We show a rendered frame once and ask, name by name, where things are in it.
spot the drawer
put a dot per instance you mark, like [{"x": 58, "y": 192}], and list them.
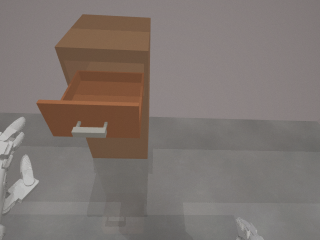
[{"x": 96, "y": 97}]

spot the cabinet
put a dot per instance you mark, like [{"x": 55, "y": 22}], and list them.
[{"x": 111, "y": 44}]

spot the right robot hand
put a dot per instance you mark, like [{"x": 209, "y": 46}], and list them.
[{"x": 248, "y": 229}]

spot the left robot hand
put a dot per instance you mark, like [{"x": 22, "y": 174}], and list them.
[{"x": 10, "y": 140}]

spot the handle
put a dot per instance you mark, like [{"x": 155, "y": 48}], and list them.
[{"x": 89, "y": 132}]

